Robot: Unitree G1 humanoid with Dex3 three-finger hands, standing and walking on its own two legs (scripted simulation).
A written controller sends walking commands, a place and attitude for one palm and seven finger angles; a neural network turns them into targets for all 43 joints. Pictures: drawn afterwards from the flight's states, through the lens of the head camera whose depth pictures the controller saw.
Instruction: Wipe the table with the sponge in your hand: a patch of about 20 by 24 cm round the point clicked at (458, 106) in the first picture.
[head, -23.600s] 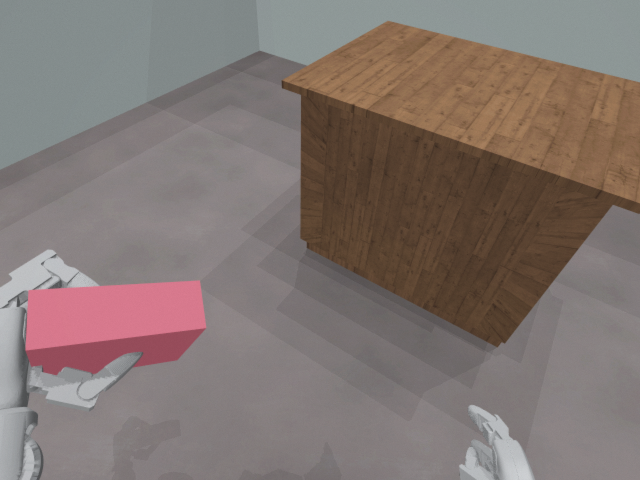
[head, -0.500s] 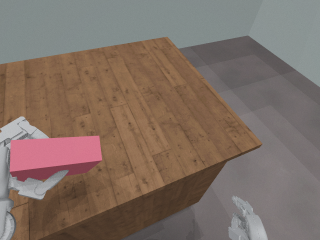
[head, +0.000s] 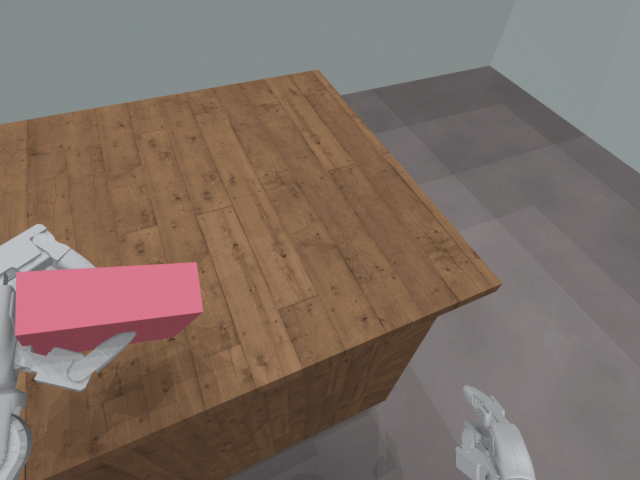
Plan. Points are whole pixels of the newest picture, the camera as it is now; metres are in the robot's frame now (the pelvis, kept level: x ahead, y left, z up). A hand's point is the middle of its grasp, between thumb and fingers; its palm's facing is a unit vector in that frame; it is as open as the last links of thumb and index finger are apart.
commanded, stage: shuffle to correct the standing spot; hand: left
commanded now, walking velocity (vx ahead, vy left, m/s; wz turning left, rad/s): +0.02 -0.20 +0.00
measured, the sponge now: (138, 308) +0.24 +0.21 +0.13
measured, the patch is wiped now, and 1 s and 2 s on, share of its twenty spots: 0.00 0.00 0.00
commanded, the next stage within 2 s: none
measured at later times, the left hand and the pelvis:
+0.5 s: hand (155, 307) +0.23 +0.18 +0.16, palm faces +0.31 -0.86 -0.40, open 8.9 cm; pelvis +0.01 -0.06 -0.01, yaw +0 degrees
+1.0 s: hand (137, 317) +0.22 +0.19 +0.15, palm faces +0.30 -0.86 -0.42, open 8.9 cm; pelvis +0.01 -0.05 -0.01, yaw +0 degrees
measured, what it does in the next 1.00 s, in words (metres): stands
